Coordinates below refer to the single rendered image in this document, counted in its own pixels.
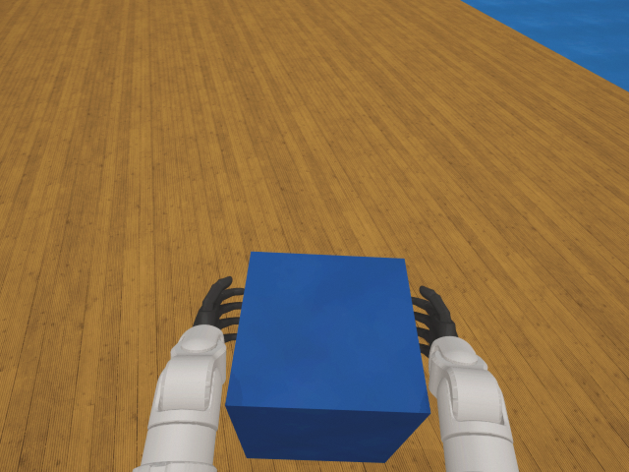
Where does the robot right hand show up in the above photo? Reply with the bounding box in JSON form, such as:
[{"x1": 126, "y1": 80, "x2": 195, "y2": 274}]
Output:
[{"x1": 411, "y1": 286, "x2": 458, "y2": 357}]

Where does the robot left forearm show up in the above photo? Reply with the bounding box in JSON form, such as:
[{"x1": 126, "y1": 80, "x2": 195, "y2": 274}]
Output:
[{"x1": 133, "y1": 324, "x2": 226, "y2": 472}]

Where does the carton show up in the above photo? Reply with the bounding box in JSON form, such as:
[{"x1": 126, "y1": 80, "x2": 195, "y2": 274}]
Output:
[{"x1": 225, "y1": 252, "x2": 430, "y2": 463}]

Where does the robot right forearm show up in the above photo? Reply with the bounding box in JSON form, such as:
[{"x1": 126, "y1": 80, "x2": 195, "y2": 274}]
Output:
[{"x1": 429, "y1": 336, "x2": 519, "y2": 472}]

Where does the robot left hand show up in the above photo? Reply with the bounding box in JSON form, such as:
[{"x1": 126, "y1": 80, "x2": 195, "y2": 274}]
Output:
[{"x1": 193, "y1": 276, "x2": 245, "y2": 343}]

